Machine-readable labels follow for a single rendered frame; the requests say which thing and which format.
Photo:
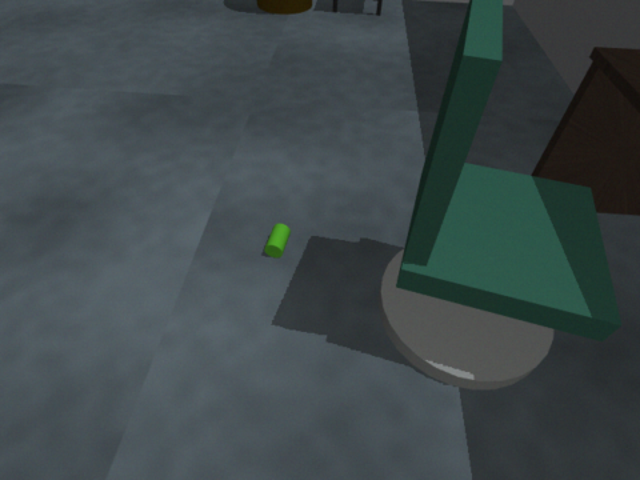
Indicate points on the can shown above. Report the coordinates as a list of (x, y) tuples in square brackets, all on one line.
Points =
[(277, 241)]

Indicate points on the desk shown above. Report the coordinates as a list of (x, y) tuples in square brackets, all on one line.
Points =
[(597, 142)]

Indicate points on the office chair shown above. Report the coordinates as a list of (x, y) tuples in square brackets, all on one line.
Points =
[(494, 260)]

